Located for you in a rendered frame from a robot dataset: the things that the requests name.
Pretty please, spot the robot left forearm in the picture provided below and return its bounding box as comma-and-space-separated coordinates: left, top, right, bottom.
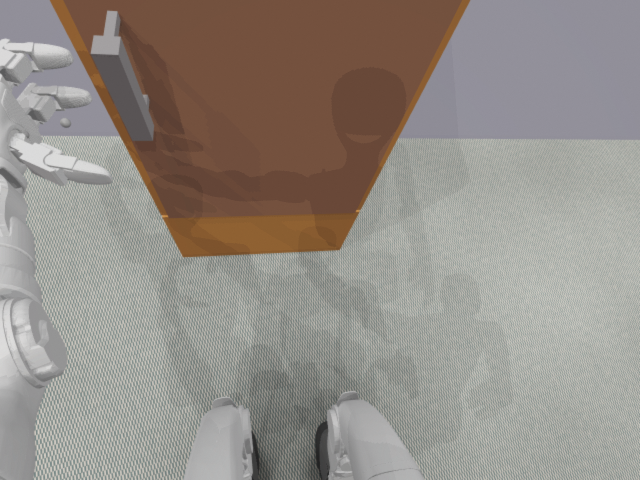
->
0, 156, 42, 306

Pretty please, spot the robot left upper arm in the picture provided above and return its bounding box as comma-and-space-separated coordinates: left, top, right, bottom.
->
0, 298, 67, 480

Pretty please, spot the left robot thigh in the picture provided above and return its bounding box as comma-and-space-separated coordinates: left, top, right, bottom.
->
183, 405, 253, 480

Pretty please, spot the cupboard door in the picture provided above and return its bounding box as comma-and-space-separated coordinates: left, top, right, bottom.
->
63, 0, 462, 218

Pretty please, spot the robot thigh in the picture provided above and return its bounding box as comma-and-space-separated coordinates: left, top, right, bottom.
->
183, 405, 253, 480
327, 399, 425, 480

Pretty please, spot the right robot thigh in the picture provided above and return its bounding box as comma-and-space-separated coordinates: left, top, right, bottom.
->
327, 399, 425, 480

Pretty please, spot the robot left hand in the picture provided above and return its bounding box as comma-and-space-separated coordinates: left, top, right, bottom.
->
0, 39, 112, 186

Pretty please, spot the handle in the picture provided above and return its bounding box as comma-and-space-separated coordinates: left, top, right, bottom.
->
91, 11, 154, 141

